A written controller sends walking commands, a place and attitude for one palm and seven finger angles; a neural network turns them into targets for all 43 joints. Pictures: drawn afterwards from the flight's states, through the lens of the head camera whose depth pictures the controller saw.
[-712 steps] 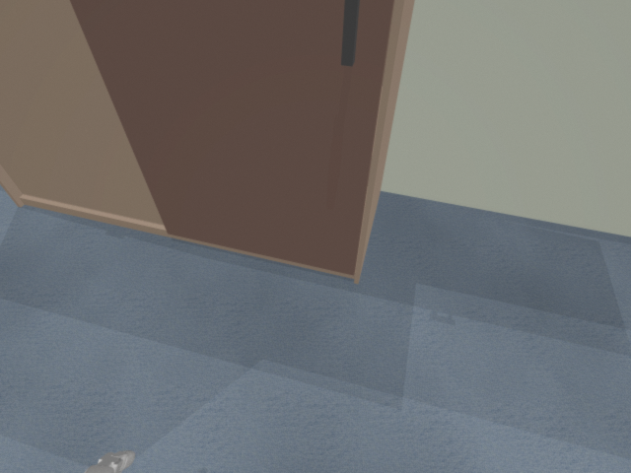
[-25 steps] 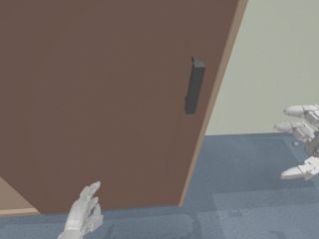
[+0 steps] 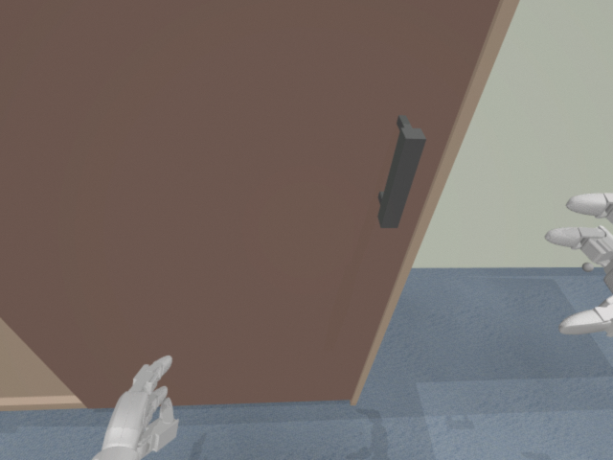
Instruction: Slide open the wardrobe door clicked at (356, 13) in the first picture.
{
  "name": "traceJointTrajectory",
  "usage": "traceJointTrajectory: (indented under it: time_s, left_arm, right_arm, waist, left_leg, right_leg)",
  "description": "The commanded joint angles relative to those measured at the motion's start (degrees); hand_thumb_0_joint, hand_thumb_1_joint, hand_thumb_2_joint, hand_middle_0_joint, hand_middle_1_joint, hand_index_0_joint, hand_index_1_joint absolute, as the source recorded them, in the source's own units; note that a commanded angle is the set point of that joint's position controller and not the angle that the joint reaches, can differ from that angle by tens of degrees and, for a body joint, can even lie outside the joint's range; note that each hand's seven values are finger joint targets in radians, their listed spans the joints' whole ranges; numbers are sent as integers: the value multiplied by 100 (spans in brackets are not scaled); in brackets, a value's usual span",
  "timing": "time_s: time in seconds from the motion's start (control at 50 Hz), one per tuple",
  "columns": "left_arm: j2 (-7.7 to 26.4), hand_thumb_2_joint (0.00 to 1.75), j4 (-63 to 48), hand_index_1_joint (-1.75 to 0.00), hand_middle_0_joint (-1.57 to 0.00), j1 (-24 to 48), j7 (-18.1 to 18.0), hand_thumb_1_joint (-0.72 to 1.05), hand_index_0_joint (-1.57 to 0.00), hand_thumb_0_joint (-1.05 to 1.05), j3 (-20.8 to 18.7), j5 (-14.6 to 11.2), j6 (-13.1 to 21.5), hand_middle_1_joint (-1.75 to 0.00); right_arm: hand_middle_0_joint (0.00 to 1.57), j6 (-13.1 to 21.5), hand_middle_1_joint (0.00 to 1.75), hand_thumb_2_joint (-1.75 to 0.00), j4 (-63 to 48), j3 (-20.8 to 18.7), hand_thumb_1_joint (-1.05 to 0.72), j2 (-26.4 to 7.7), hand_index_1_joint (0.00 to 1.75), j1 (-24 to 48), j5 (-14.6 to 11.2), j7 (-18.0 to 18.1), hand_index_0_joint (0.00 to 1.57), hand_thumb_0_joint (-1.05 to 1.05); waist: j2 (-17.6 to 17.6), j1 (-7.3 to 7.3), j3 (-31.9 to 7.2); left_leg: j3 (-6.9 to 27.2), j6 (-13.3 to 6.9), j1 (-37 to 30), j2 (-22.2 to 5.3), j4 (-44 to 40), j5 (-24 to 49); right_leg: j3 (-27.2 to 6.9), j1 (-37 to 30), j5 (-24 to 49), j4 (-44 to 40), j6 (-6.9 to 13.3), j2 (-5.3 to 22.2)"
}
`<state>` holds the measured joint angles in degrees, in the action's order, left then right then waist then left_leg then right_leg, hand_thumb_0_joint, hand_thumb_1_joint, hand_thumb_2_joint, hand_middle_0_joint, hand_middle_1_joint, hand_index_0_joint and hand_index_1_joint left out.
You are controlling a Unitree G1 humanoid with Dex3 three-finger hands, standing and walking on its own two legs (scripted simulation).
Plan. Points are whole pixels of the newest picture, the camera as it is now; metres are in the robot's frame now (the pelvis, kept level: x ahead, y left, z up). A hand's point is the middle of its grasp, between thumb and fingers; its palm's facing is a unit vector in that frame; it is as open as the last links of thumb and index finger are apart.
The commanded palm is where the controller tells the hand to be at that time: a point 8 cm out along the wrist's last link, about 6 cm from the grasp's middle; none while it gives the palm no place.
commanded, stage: raise the hand with hooked fingers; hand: right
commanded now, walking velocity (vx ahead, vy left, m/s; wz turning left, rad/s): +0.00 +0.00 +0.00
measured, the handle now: (395, 172) +0.45 -0.11 +0.18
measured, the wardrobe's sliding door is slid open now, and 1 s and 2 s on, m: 0.00 0.00 0.00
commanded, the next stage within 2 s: move the hooked fingers beside the handle in 0.12 s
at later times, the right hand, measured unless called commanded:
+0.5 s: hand (554, 253) +0.30 -0.26 +0.19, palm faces +0.02 +1.00 -0.09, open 13.9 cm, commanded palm +0.27 -0.29 +0.20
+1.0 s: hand (506, 231) +0.33 -0.22 +0.19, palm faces +0.00 +1.00 -0.06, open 13.9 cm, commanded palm +0.30 -0.26 +0.20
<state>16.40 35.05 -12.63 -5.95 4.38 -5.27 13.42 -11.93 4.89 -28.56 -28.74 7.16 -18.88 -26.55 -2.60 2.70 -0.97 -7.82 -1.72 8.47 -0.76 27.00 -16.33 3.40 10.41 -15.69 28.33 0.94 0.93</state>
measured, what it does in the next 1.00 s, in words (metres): stands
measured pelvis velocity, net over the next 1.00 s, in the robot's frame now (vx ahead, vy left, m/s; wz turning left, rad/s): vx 0.00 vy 0.00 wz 0.00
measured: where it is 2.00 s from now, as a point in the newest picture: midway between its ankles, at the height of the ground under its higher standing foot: outside the picture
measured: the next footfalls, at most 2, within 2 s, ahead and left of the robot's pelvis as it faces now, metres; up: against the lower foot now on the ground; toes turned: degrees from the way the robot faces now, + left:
none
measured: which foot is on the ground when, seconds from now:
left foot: down 0.00-1.00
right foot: down 0.00-1.00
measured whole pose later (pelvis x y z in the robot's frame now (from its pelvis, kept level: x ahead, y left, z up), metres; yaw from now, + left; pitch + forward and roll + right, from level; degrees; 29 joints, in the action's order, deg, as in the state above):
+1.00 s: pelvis +0.00 +0.00 +0.00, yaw +0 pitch -2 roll +0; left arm 15.7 36.3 -12.0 -6.6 4.1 -5.4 11.0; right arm -13.3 9.4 -18.2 -22.2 17.2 -15.5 -17.6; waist -2.7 1.5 -1.1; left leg -7.5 -1.6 10.0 -1.5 29.0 -17.3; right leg 3.5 11.1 -15.8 28.6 1.1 0.2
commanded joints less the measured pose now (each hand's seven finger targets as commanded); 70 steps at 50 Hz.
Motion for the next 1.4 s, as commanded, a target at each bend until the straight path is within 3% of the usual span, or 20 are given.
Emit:
traceJointTrajectory:
  time_s: [0.0, 0.04, 0.08, 0.12, 0.16, 0.24, 0.3, 0.36, 0.44, 0.48, 0.54, 0.72, 0.8, 0.82, 0.88, 0.96, 1.02, 1.1, 1.22, 1.38]
  left_arm:
    - [610, 90, -961, -30, -20, 823, -61, 90, -20, 0, -242, 5, 347, -30]
    - [618, 90, -953, -30, -20, 826, -54, 90, -20, 0, -259, 3, 333, -30]
    - [627, 90, -966, -30, -20, 858, -55, 90, -20, 0, -245, -7, 320, -30]
    - [607, 90, -992, -30, -20, 889, -59, 90, -20, 0, -252, -12, 343, -30]
    - [621, 90, -976, -30, -20, 863, -58, 90, -20, 0, -260, -1, 320, -30]
    - [627, 90, -929, -30, -20, 830, -65, 90, -20, 0, -262, -16, 306, -30]
    - [573, 90, -971, -30, -20, 886, -96, 90, -20, 0, -244, -30, 356, -30]
    - [580, 90, -931, -30, -20, 836, -113, 90, -20, 0, -239, -17, 349, -30]
    - [585, 90, -897, -30, -20, 833, -104, 90, -20, 0, -244, 1, 325, -30]
    - [533, 90, -937, -30, -20, 875, -95, 90, -20, 0, -225, -12, 309, -30]
    - [591, 90, -874, -30, -20, 810, -87, 90, -20, 0, -242, 6, 247, -30]
    - [555, 90, -953, -30, -20, 853, -55, 90, -20, 0, -261, 4, 193, -30]
    - [541, 90, -908, -30, -20, 825, -72, 90, -20, 0, -259, -19, 158, -30]
    - [571, 90, -882, -30, -20, 800, -94, 90, -20, 0, -274, -19, 139, -30]
    - [544, 90, -870, -30, -20, 825, -114, 90, -20, 0, -274, -2, 114, -30]
    - [544, 90, -844, -30, -20, 819, -92, 90, -20, 0, -278, 30, 66, -30]
    - [519, 90, -854, -30, -20, 853, -77, 90, -20, 0, -261, 2, 9, -30]
    - [535, 90, -850, -30, -20, 824, -64, 90, -20, 0, -270, -2, -79, -30]
    - [543, 90, -842, -30, -20, 768, -53, 90, -20, 0, -287, 25, -171, -30]
    - [570, 90, -775, -30, -20, 687, -70, 90, -20, 0, -318, -12, -265, -30]
  right_arm:
    - [30, 300, 120, -30, -982, -540, 50, -1783, 120, 1807, -127, 41, 30, 0]
    - [30, 279, 120, -30, -851, -565, 50, -1797, 120, 1625, -155, -1, 30, 0]
    - [30, 280, 120, -30, -850, -567, 50, -1796, 120, 1723, -191, -55, 30, 0]
    - [30, 330, 120, -30, -1020, -568, 50, -1818, 120, 1841, -196, -68, 30, 0]
    - [30, 327, 120, -30, -919, -656, 50, -1866, 120, 1690, -207, -41, 30, 0]
    - [30, 325, 120, -30, -720, -613, 50, -1883, 120, 1763, -190, -14, 30, 0]
    - [30, 390, 120, -30, -995, -143, 50, -1496, 120, 2342, -133, 40, 30, 0]
    - [30, 408, 120, -30, -926, -53, 50, -1439, 120, 2416, -82, 152, 30, 0]
    - [30, 377, 120, -30, -840, -118, 50, -1511, 120, 2377, -11, 305, 30, 0]
    - [30, 326, 120, -30, -866, 141, 50, -1181, 120, 2501, 6, 367, 30, 0]
    - [30, 273, 120, -30, -602, -90, 50, -1453, 120, 2419, 62, 504, 30, 0]
    - [30, 296, 120, -30, -854, 10, 50, -1215, 120, 2578, 73, 625, 30, 0]
    - [30, 217, 120, -30, -759, 539, 50, -749, 120, 2905, 106, 712, 30, 0]
    - [30, 204, 120, -30, -689, 429, 50, -911, 120, 2964, 135, 761, 30, 0]
    - [30, 241, 120, -30, -863, 658, 50, -728, 120, 3349, 195, 874, 30, 0]
    - [30, 304, 120, -30, -842, 442, 50, -883, 120, 3274, 218, 1022, 30, 0]
    - [30, 228, 120, -30, -572, 713, 50, -569, 120, 3246, 237, 1037, 30, 0]
    - [30, 137, 120, -30, -417, 833, 50, -507, 120, 3486, 307, 1139, 30, 0]
    - [30, 231, 120, -30, -326, 551, 50, -751, 120, 3522, 312, 1255, 30, 0]
    - [30, 330, 120, -30, -38, 817, 50, -645, 120, 4074, 347, 1236, 30, 0]
  waist:
    - [-330, -33, -914]
    - [-6, -26, -896]
    - [29, -36, -971]
    - [-292, -33, -1091]
    - [23, -32, -1102]
    - [12, -51, -919]
    - [-394, -132, -1020]
    - [-104, -145, -1019]
    - [-181, -54, -1018]
    - [-211, -94, -1034]
    - [19, -47, -1022]
    - [-139, -56, -1292]
    - [-69, -178, -993]
    - [-54, -175, -1039]
    - [-108, -228, -1192]
    - [24, -146, -1444]
    - [-31, -169, -1236]
    - [20, -213, -1155]
    - [212, -184, -1416]
    - [108, -327, -1348]
  left_leg:
    - [481, 68, 200, -80, -362, 1584]
    - [583, 124, 153, -133, -386, 1692]
    - [585, 160, 137, -146, -329, 1770]
    - [560, 136, 155, -129, -278, 1841]
    - [621, 186, 110, -167, -278, 1934]
    - [639, 189, 241, -169, -312, 1699]
    - [536, 114, 387, -123, -262, 1494]
    - [506, 110, 396, -115, -295, 1384]
    - [478, 64, 319, -122, -276, 1388]
    - [433, 65, 364, -117, -233, 1400]
    - [452, 67, 286, -113, -283, 1329]
    - [413, 55, 159, -129, -138, 1787]
    - [391, 60, 451, -113, -201, 1458]
    - [408, 59, 442, -107, -210, 1319]
    - [426, 40, 388, -127, -204, 1437]
    - [416, 29, 165, -137, -145, 1725]
    - [431, 35, 257, -142, -154, 1689]
    - [433, 32, 295, -146, -165, 1682]
    - [459, 40, 72, -143, -127, 1966]
    - [534, 53, 165, -155, -231, 1857]
  right_leg:
    - [-523, -559, 1281, -258, 129, -68]
    - [-503, -471, 1281, -161, 137, -37]
    - [-506, -408, 1253, -135, 138, -65]
    - [-496, -553, 1360, -109, 142, -84]
    - [-489, -429, 1340, -50, 144, -66]
    - [-497, -366, 1202, -40, 126, -43]
    - [-527, -586, 1156, -107, 141, -77]
    - [-554, -561, 1087, -149, 152, -63]
    - [-579, -557, 1162, -195, 131, -45]
    - [-577, -585, 1161, -231, 127, -55]
    - [-567, -491, 1138, -251, 125, -22]
    - [-520, -612, 1489, -217, 110, -29]
    - [-563, -593, 1211, -258, 115, -15]
    - [-578, -581, 1103, -272, 110, -18]
    - [-576, -737, 1239, -251, 133, -25]
    - [-581, -766, 1518, -243, 114, -17]
    - [-519, -676, 1412, -260, 110, -33]
    - [-512, -623, 1387, -263, 112, -27]
    - [-482, -619, 1582, -219, 123, -27]
    - [-434, -620, 1396, -218, 157, -33]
